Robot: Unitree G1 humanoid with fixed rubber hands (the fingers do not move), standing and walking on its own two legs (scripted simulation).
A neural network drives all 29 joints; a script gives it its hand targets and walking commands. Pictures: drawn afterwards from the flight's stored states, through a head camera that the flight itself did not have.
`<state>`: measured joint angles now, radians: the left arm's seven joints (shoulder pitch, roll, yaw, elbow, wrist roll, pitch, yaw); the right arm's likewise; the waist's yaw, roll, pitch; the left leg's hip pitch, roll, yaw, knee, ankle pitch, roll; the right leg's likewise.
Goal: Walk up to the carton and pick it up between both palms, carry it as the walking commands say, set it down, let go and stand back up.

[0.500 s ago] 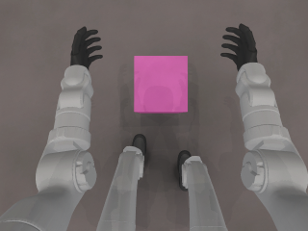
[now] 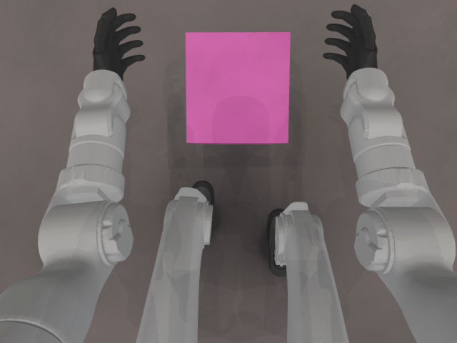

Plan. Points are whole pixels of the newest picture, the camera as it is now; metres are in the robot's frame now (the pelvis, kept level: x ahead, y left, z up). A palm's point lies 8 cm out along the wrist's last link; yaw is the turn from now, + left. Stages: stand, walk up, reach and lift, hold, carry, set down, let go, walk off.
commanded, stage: reach and lift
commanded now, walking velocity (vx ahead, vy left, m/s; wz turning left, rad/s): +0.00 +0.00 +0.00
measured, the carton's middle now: (236, 101) +0.49 +0.05 -0.40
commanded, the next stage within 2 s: none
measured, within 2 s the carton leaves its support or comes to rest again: neither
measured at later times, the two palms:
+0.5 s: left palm (146, 88) +0.47 +0.24 -0.28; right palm (326, 88) +0.51 -0.13 -0.27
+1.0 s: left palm (156, 92) +0.48 +0.23 -0.34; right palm (316, 95) +0.51 -0.13 -0.34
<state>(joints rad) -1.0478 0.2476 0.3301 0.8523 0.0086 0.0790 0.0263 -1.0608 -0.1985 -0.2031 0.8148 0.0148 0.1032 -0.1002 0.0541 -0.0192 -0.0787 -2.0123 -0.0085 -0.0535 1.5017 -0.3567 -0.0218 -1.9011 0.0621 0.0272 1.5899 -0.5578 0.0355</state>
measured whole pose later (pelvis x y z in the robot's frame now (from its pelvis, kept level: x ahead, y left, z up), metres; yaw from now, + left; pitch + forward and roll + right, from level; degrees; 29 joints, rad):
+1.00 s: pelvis -0.03 +0.00 -0.16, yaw -1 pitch +39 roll +0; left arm -1.36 0.37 0.17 1.17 -0.22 -0.02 0.09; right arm -1.36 -0.31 -0.01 1.04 0.19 0.05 -0.15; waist 0.08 -0.02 0.29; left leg -2.34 0.01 -0.04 2.07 -0.42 -0.02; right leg -2.23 0.10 0.04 2.19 -0.65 0.06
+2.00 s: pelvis -0.03 +0.00 -0.17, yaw -2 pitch +38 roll +0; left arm -1.38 0.28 0.27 1.12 -0.07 0.11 0.08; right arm -1.40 -0.16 -0.21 1.04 -0.02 0.14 -0.15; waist 0.09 -0.02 0.28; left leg -2.33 0.00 -0.04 2.11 -0.45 -0.04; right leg -2.25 0.14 0.05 2.22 -0.64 0.07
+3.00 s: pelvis -0.02 +0.01 -0.12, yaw -4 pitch +45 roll -3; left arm -1.17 0.13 0.39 0.75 0.11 0.34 0.08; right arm -1.22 -0.05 -0.37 0.80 -0.11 0.26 -0.11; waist 0.08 -0.06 0.01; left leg -2.27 -0.08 -0.10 1.94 -0.44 -0.07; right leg -2.18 0.15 0.05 2.01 -0.62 0.08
